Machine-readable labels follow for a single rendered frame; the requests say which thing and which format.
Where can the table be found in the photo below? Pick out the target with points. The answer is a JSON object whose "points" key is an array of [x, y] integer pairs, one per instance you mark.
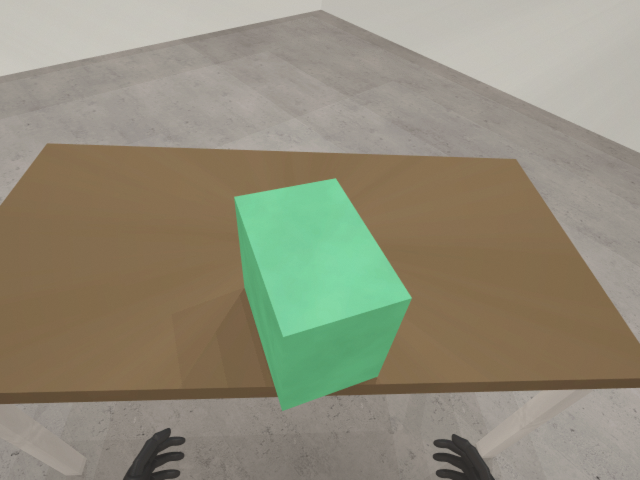
{"points": [[121, 280]]}

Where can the carton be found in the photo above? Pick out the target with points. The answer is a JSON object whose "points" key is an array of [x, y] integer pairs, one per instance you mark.
{"points": [[326, 302]]}

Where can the robot left hand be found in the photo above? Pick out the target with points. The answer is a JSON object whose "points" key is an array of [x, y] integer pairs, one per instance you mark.
{"points": [[146, 461]]}

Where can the robot right hand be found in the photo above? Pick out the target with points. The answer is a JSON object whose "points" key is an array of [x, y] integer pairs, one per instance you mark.
{"points": [[470, 462]]}

